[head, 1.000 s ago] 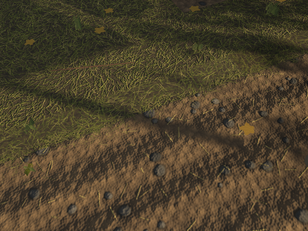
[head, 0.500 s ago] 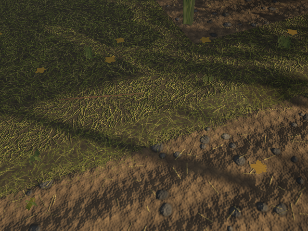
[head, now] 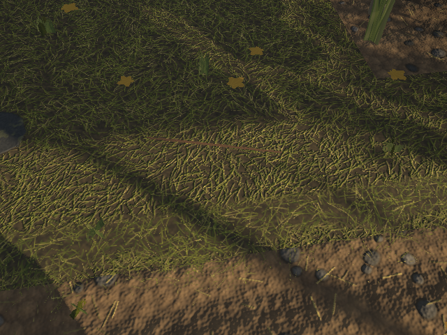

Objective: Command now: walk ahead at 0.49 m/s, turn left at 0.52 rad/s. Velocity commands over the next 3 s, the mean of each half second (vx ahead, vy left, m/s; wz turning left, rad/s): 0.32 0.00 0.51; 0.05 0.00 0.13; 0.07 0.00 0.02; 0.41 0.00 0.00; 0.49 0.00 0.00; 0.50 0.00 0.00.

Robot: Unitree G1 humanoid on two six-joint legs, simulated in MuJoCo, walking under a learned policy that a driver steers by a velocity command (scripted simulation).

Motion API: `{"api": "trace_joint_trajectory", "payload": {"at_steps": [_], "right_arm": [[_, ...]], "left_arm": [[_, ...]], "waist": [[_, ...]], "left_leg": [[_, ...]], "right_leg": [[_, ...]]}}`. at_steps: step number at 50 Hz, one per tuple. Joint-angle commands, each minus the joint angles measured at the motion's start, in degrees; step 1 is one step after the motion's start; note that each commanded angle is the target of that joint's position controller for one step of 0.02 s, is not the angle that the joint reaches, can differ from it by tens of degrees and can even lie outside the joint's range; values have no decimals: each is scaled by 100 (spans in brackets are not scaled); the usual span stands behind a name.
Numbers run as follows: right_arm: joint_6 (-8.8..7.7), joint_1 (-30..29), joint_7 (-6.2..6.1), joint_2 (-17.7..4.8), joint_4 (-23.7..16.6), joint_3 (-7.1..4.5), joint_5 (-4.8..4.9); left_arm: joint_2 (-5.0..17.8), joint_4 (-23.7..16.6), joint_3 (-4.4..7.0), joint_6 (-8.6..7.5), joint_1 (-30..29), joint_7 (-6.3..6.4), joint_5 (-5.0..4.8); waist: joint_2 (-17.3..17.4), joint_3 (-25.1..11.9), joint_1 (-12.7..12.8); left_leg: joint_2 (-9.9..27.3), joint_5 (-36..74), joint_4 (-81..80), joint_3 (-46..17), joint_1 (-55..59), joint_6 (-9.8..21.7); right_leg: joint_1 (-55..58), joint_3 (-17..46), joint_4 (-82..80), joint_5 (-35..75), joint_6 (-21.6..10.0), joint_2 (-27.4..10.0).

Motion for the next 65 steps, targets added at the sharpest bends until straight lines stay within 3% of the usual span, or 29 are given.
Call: {"api": "trace_joint_trajectory", "payload": {"at_steps": [1, 3, 5, 7, 9, 12, 15, 17, 18, 19, 20, 21, 22, 23, 25, 27, 30, 32, 34, 35, 36, 37, 38, 39, 42, 44, 49, 65], "right_arm": [[-127, -2, -50, -679, -461, -162, -68], [-154, 160, -106, -730, -430, -175, -10], [-156, 416, -187, -865, -378, -212, 8], [-124, 630, -243, -901, -331, -225, 35], [-55, 775, -292, -933, -279, -240, 58], [86, 1108, -343, -950, -170, -265, 95], [234, 1060, -427, -881, -266, -267, 80], [272, 720, -460, -804, -459, -246, 78], [241, 652, -443, -550, -606, -154, 13], [216, 1637, -427, -152, -567, -50, -65], [199, 2298, -386, -578, -526, -43, 51], [268, 1969, -400, -1007, -406, -168, 106], [375, 1318, -435, -1107, -503, -208, 101], [485, 1019, -472, -1045, -539, -215, 62], [603, 1028, -479, -684, -594, -140, 33], [577, 1163, -473, -371, -550, -44, -8], [530, 892, -438, -359, -591, 11, -59], [548, 794, -400, -467, -587, -12, -47], [552, 788, -350, -443, -540, -15, -91], [548, 666, -349, -502, -621, -13, -162], [542, 614, -379, -783, -740, -43, -236], [540, 307, -376, -943, -692, -64, -228], [482, 93, -332, -547, -760, 32, -234], [424, 45, -310, -386, -717, 85, -277], [297, 182, -310, -455, -655, 82, -210], [270, 353, -332, -467, -600, 77, -159], [262, 377, -343, -383, -583, 89, -138], [221, 574, -348, -301, -72, 55, -105]], "left_arm": [[740, -462, 219, -23, 159, 51, 102], [625, -559, 215, 86, 2, 75, 175], [568, -772, 200, 115, -525, 103, 208], [474, -921, 169, 84, -958, 83, 204], [381, -1063, 126, 35, -1355, 37, 204], [405, -1264, 119, 6, -1676, -52, 148], [624, -1328, 183, 1, -1628, -111, 132], [773, -1212, 244, -61, -1074, -88, 172], [1037, -1166, 296, -92, -514, -53, 285], [1288, -1180, 309, -30, -186, -4, 395], [1174, -1026, 335, 97, 135, -49, 176], [803, -1216, 242, 181, -154, -49, 117], [569, -1284, 145, 272, -478, -33, 149], [437, -1283, 62, 345, -752, -36, 181], [513, -1191, 53, 415, -1054, -51, 252], [531, -1108, 72, 418, -1159, -70, 253], [676, -981, 127, 448, -1031, -63, 159], [746, -925, 129, 506, -980, -58, 115], [664, -877, 74, 553, -1017, -63, 65], [501, -776, 7, 543, -812, -78, 71], [329, -753, -62, 512, -679, -109, 158], [162, -740, -77, 489, -399, -116, 188], [319, -690, -60, 497, -622, -90, 244], [362, -664, -39, 505, -701, -82, 239], [500, -468, -2, 526, -527, -35, 207], [456, -368, -10, 497, -502, -36, 188], [428, -123, -12, 502, -466, -7, 150], [483, 592, 36, 687, -541, 154, 97]], "waist": [[240, -555, 122], [242, -439, 131], [216, -260, -25], [275, -230, -184], [382, -175, -308], [553, -389, -425], [655, -547, -307], [775, -778, 41], [484, -1435, 254], [-871, -2260, -122], [-1657, -2975, -126], [-826, -2508, 22], [-449, -1827, 105], [-264, -1329, 46], [-548, -809, -228], [-726, -853, -313], [-800, -1160, -144], [-758, -1139, -129], [-684, -918, -248], [-551, -802, -239], [-14, -787, -132], [1013, -665, 287], [960, -480, 144], [914, -309, 135], [646, -114, 98], [385, -210, 42], [162, -403, 32], [133, -388, 77]], "left_leg": [[1582, 206, -1773, -2386, 1086, 1106], [1441, 406, -1894, -2034, 691, 1129], [1342, 516, -1937, -1884, 619, 1067], [1162, 425, -1851, -1722, 612, 872], [954, 1073, -1566, -1497, 489, 652], [953, 1723, -1032, -1687, 751, 427], [1075, 1763, -290, -2291, 1412, 337], [870, 1882, 452, -2425, 1500, 127], [581, 1379, 1513, -2124, 1064, -109], [-146, -2309, 3148, -1517, -352, -498], [-119, -3606, 4351, -1283, -1250, -680], [178, -3072, 4873, -1380, -1518, -860], [302, -2644, 4906, -1101, -1663, -971], [424, -2425, 4662, -988, -1567, -1030], [576, -2117, 3807, -745, -773, -1034], [573, -2006, 2808, -458, -138, -1036], [684, -1446, 1686, -373, 376, -954], [664, -1011, 1039, -314, 705, -841], [565, -356, 60, -178, 1312, -622], [711, -142, -333, -397, 1594, -460], [1381, 119, -610, -1152, 1813, -203], [1646, -922, -810, -1440, 822, 120], [1461, -1864, -1064, -1378, 202, 84], [1277, -2190, -1082, -1228, 35, -108], [1049, -1463, -804, -972, 152, -362], [1012, -949, -601, -906, 402, -344], [940, -181, -418, -805, 617, -303], [808, 502, -482, -606, 756, -348]], "right_leg": [[-1184, 388, -382, 386, 38, -467], [-1176, 265, -880, 687, 217, -425], [-1465, 228, -1656, 1369, 365, -336], [-1378, 239, -2548, 2152, 410, -178], [-989, 125, -3373, 2640, 398, 98], [-578, 91, -3854, 2826, 344, 430], [-505, 304, -4300, 2171, 235, 562], [233, 232, -4838, 2449, 25, 468], [1527, 620, -4660, 3829, -331, -239], [3484, 2081, -4058, 6431, -1214, -1770], [4186, 3556, -4144, 5396, -1956, -2564], [3610, 3238, -4443, 4046, -1752, -2174], [2938, 2475, -4591, 3366, -1443, -1761], [2168, 1974, -4789, 2998, -1292, -1413], [888, 1283, -5185, 2626, -1131, -915], [551, 791, -5264, 3026, -1161, -698], [785, 804, -5200, 3141, -1300, -882], [740, 887, -5212, 2172, -1258, -927], [308, 821, -5170, 911, -989, -760], [28, 772, -5138, 293, -654, -610], [-269, 481, -4698, -206, -258, -318], [235, -197, -4468, -92, 73, 211], [808, -187, -4333, 414, 226, 208], [928, -163, -4348, 704, 248, 198], [844, -44, -4440, 901, 132, 89], [810, -34, -4456, 1011, 108, 79], [1002, -28, -4365, 1422, 149, 50], [1348, 8, -4297, 1816, 145, 7]]}}
Next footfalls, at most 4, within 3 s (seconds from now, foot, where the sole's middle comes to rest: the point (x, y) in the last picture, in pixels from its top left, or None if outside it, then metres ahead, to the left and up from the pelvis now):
0.36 right None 0.40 -0.10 -0.77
0.72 left None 0.28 0.13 -0.77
2.04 left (157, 251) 0.71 0.25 -0.77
2.60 right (203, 163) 1.08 0.11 -0.77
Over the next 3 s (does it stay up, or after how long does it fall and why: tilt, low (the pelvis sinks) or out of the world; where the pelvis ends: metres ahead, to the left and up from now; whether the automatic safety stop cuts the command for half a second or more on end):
stays up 1.09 0.21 0.02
